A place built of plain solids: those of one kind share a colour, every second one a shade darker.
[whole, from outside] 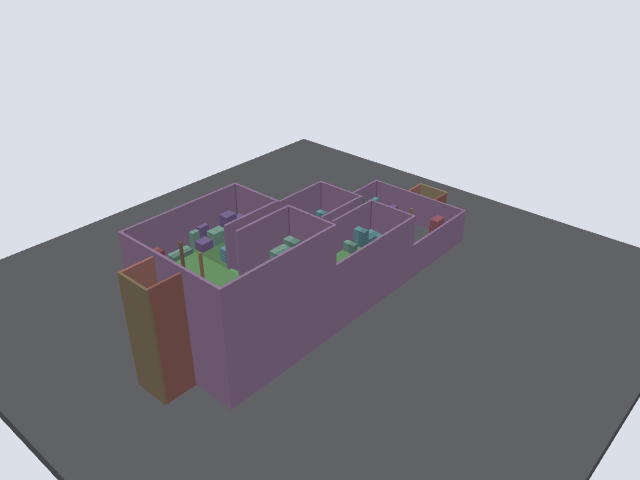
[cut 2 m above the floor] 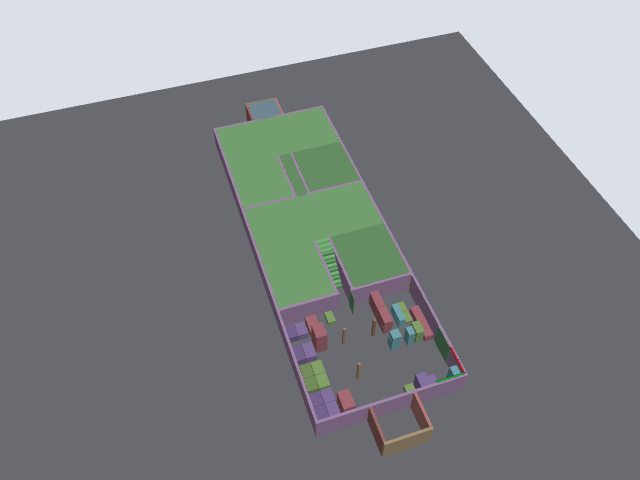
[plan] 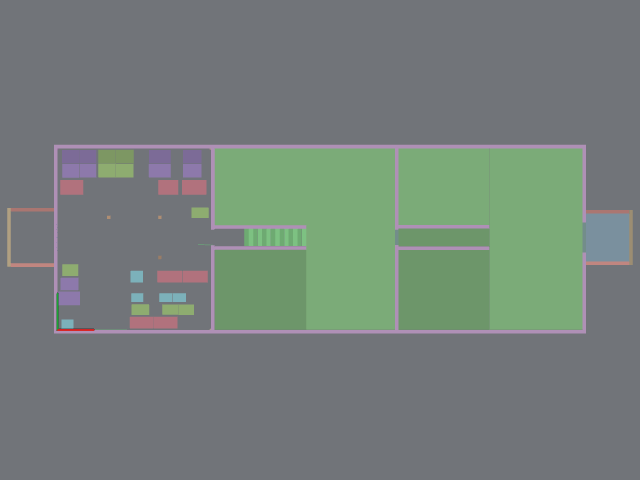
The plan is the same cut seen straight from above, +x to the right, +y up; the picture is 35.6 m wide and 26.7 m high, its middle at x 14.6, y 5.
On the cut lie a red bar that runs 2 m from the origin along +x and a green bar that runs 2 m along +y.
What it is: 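A bonded warehouse up a steep quayside street; two or three stores in a row up the hill, each one storey, its floor a whole storey over the one below; closed straight stairs of 38 to 42 degrees between two walls, 0.94 to 1.05 m broad, in line with the main aisles, in slots cut into the upper stores' floors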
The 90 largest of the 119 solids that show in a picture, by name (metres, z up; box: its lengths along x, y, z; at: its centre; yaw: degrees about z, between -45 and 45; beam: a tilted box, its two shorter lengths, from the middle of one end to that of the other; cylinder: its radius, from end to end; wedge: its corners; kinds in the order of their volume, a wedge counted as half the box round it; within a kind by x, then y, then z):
{
 "raised_1": {"box": [5.1, 4.46, 3.06], "at": [11.29, 2.23, 1.48]},
 "raised_2": {"box": [5.1, 4.27, 3.06], "at": [11.29, 7.96, 1.48]},
 "raised_3": {"box": [4.93, 10.09, 3.06], "at": [16.3, 5.05, 1.48]},
 "raised_4": {"box": [5.05, 4.45, 6.07], "at": [21.49, 2.22, 2.98]},
 "raised_5": {"box": [5.05, 0.99, 3.06], "at": [21.49, 5.14, 1.48]},
 "raised_6": {"box": [5.05, 4.26, 6.07], "at": [21.49, 7.96, 2.98]},
 "raised_7": {"box": [5.18, 10.09, 6.07], "at": [26.61, 5.05, 2.98]},
 "wall_1": {"box": [0.2, 10.49, 3.41], "at": [-0.1, 5.05, 1.66]},
 "wall_2": {"box": [8.94, 0.2, 3.41], "at": [4.27, -0.1, 1.66]},
 "wall_3": {"box": [8.94, 0.2, 3.41], "at": [4.27, 10.19, 1.66]},
 "wall_4": {"box": [0.2, 4.86, 6.29], "at": [8.64, 2.23, 3.1]},
 "wall_5": {"box": [0.2, 4.67, 6.29], "at": [8.64, 7.96, 3.1]},
 "wall_6": {"box": [5.3, 0.2, 6.29], "at": [11.19, 4.56, 3.1]},
 "wall_7": {"box": [5.3, 0.2, 6.29], "at": [11.19, 5.72, 3.1]},
 "wall_8": {"box": [5.5, 0.2, 6.29], "at": [11.29, -0.1, 3.1]},
 "wall_9": {"box": [5.5, 0.2, 6.29], "at": [11.29, 10.19, 3.1]},
 "wall_10": {"box": [5.33, 0.2, 6.29], "at": [16.3, -0.1, 3.1]},
 "wall_11": {"box": [5.33, 0.2, 6.29], "at": [16.3, 10.19, 3.1]},
 "wall_12": {"box": [0.2, 4.85, 9.65], "at": [18.87, 2.22, 4.78]},
 "wall_13": {"box": [0.2, 4.66, 9.65], "at": [18.87, 7.96, 4.78]},
 "wall_14": {"box": [5.25, 0.2, 9.65], "at": [21.39, 4.55, 4.78]},
 "wall_15": {"box": [5.25, 0.2, 9.65], "at": [21.39, 5.74, 4.78]},
 "wall_16": {"box": [5.45, 0.2, 9.65], "at": [21.49, -0.1, 4.78]},
 "wall_17": {"box": [5.45, 0.2, 9.65], "at": [21.49, 10.19, 4.78]},
 "wall_18": {"box": [0.2, 0.2, 9.65], "at": [23.92, 4.55, 4.78]},
 "wall_19": {"box": [0.2, 0.2, 9.65], "at": [23.92, 5.74, 4.78]},
 "wall_20": {"box": [5.58, 0.2, 9.65], "at": [26.61, -0.1, 4.78]},
 "wall_21": {"box": [5.58, 0.2, 9.65], "at": [26.61, 10.19, 4.78]},
 "wall_22": {"box": [0.2, 10.49, 9.65], "at": [29.3, 5.05, 4.78]},
 "area_1": {"box": [2.4, 2.66, 6.07], "at": [30.6, 5.14, 2.98]},
 "area_side_1": {"box": [2.4, 0.2, 3.25], "at": [-1.4, 3.6, 1.57]},
 "area_side_2": {"box": [2.4, 0.2, 3.25], "at": [-1.4, 6.68, 1.57]},
 "area_side_3": {"box": [2.4, 0.2, 9.27], "at": [30.6, 3.71, 4.58]},
 "area_side_4": {"box": [2.4, 0.2, 9.27], "at": [30.6, 6.57, 4.58]},
 "area_end_1": {"box": [0.2, 3.27, 3.25], "at": [-2.7, 5.14, 1.57]},
 "area_end_2": {"box": [0.2, 3.06, 9.27], "at": [31.9, 5.14, 4.58]},
 "lot_bales_1": {"box": [1.29, 0.81, 0.69], "at": [0.79, 7.93, 1.72]},
 "lot_bales_2": {"box": [1.33, 0.66, 0.67], "at": [4.68, 0.41, 0.29]},
 "lot_bales_3": {"box": [1.33, 0.66, 0.67], "at": [6.02, 0.41, 0.29]},
 "lot_bales_4": {"box": [1.11, 0.81, 0.66], "at": [6.16, 7.92, 1.66]},
 "lot_bales_5": {"box": [1.11, 0.81, 0.71], "at": [6.16, 7.93, 0.31]},
 "lot_bales_6": {"box": [1.11, 0.81, 0.66], "at": [6.16, 7.93, 0.99]},
 "lot_bales_7": {"box": [1.4, 0.65, 0.7], "at": [6.24, 2.96, 1.06]},
 "lot_bales_8": {"box": [1.4, 0.65, 0.75], "at": [6.24, 2.97, 0.33]},
 "lot_bales_9": {"box": [1.36, 0.81, 0.76], "at": [7.61, 7.93, 0.33]},
 "lot_bales_10": {"box": [1.4, 0.65, 0.75], "at": [7.66, 2.96, 0.33]},
 "lot_bales_11": {"box": [1.4, 0.65, 0.7], "at": [7.66, 2.97, 1.06]},
 "lot_crates_1": {"box": [1.19, 0.78, 0.61], "at": [0.65, 1.75, 0.26]},
 "lot_crates_2": {"box": [1.0, 0.69, 0.75], "at": [0.67, 2.55, 1.12]},
 "lot_crates_3": {"box": [0.94, 0.76, 0.68], "at": [0.72, 9.63, 1.02]},
 "lot_crates_4": {"box": [0.94, 0.76, 0.68], "at": [0.73, 8.85, 1.02]},
 "lot_crates_5": {"box": [0.94, 0.76, 0.68], "at": [1.68, 9.63, 1.02]},
 "lot_crates_6": {"box": [0.94, 0.76, 0.68], "at": [1.69, 8.85, 1.02]},
 "lot_crates_7": {"box": [1.22, 0.76, 0.67], "at": [5.69, 8.85, 0.28]},
 "lot_crates_8": {"box": [1.22, 0.76, 0.67], "at": [5.69, 9.63, 0.28]},
 "lot_crates_9": {"box": [1.03, 0.76, 0.68], "at": [7.49, 8.85, 0.29]},
 "lot_crates_10": {"box": [1.03, 0.76, 0.68], "at": [7.5, 9.63, 0.29]},
 "lot_crates_11": {"box": [1.01, 0.86, 0.65], "at": [20.75, 0.99, 7.65]},
 "lot_crates_12": {"box": [0.88, 0.44, 0.73], "at": [22.68, 0.26, 7.12]},
 "lot_crates_13": {"box": [1.04, 0.86, 0.74], "at": [23.26, 0.99, 6.34]},
 "flight_1": {"box": [0.25, 0.96, 0.91], "at": [11.25, 5.14, 0.41]},
 "flight_2": {"box": [0.25, 0.96, 1.12], "at": [11.5, 5.14, 0.51]},
 "flight_3": {"box": [0.25, 0.96, 1.34], "at": [11.74, 5.14, 0.62]},
 "flight_4": {"box": [0.25, 0.96, 1.55], "at": [11.99, 5.14, 0.73]},
 "flight_5": {"box": [0.25, 0.96, 1.77], "at": [12.24, 5.14, 0.83]},
 "flight_6": {"box": [0.25, 0.96, 1.99], "at": [12.48, 5.14, 0.94]},
 "flight_7": {"box": [0.25, 0.96, 2.2], "at": [12.73, 5.14, 1.05]},
 "flight_8": {"box": [0.25, 0.96, 2.42], "at": [12.98, 5.14, 1.16]},
 "flight_9": {"box": [0.25, 0.96, 2.63], "at": [13.22, 5.14, 1.26]},
 "flight_10": {"box": [0.25, 0.96, 2.85], "at": [13.47, 5.14, 1.37]},
 "flight_11": {"box": [0.25, 0.96, 3.06], "at": [13.72, 5.14, 1.48]},
 "doorway_1": {"box": [0.2, 0.85, 3.06], "at": [18.87, 5.14, 1.48]},
 "doorway_2": {"box": [0.2, 1.66, 6.07], "at": [29.3, 5.14, 2.98]},
 "lot_chests_1": {"box": [0.66, 0.52, 0.55], "at": [0.56, 0.31, 1.37]},
 "lot_chests_2": {"box": [0.7, 0.65, 0.59], "at": [4.41, 2.96, 0.25]},
 "lot_chests_3": {"box": [0.7, 0.65, 0.54], "at": [4.41, 2.96, 1.36]},
 "lot_chests_4": {"box": [0.7, 0.65, 0.54], "at": [4.41, 2.97, 0.82]},
 "lot_chests_5": {"box": [0.74, 0.48, 0.47], "at": [6.03, 1.79, 0.7]},
 "lot_chests_6": {"box": [0.74, 0.48, 0.52], "at": [6.03, 1.8, 0.21]},
 "lot_chests_7": {"box": [0.67, 0.55, 0.51], "at": [10.91, 6.77, 4.28]},
 "lot_chests_8": {"box": [0.67, 0.55, 0.51], "at": [10.92, 6.2, 4.28]},
 "lot_chests_9": {"box": [0.67, 0.55, 0.51], "at": [10.92, 6.78, 3.77]},
 "lot_chests_10": {"box": [0.77, 0.57, 0.52], "at": [23.19, 3.48, 6.8]},
 "lot_sacks_1": {"box": [0.97, 0.76, 0.25], "at": [2.75, 8.85, 1.38]},
 "lot_sacks_2": {"box": [0.97, 0.76, 0.25], "at": [2.75, 9.64, 1.38]},
 "lot_sacks_3": {"box": [0.97, 0.76, 0.25], "at": [3.74, 9.63, 1.38]},
 "lot_sacks_4": {"box": [0.97, 0.76, 0.25], "at": [3.75, 8.85, 1.38]},
 "lot_cases_1": {"box": [0.59, 0.86, 0.35], "at": [21.68, 1.0, 6.9]},
 "lot_cases_2": {"box": [0.59, 0.86, 0.35], "at": [22.29, 0.99, 6.55]},
 "lot_cases_3": {"box": [0.59, 0.86, 0.35], "at": [22.29, 0.99, 6.9]}
}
